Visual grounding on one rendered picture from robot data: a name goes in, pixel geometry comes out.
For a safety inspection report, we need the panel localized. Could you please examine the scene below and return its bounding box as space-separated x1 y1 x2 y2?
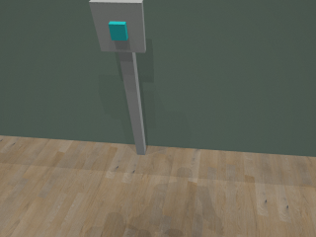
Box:
89 0 146 155

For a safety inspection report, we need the button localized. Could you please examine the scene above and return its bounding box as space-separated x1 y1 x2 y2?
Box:
109 21 128 40

